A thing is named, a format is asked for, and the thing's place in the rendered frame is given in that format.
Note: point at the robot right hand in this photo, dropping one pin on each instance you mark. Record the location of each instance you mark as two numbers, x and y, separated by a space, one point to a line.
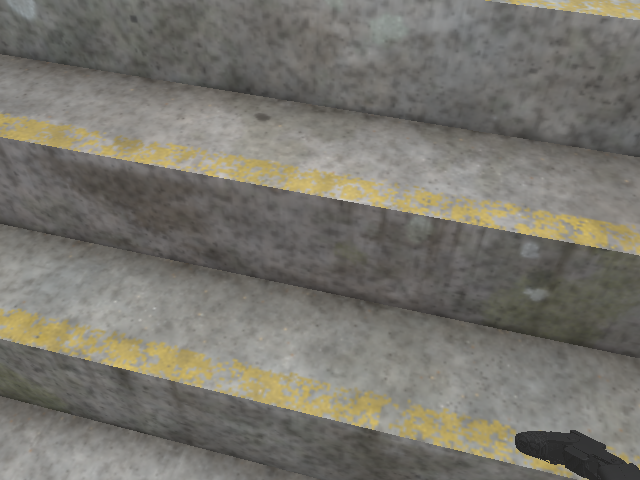
579 453

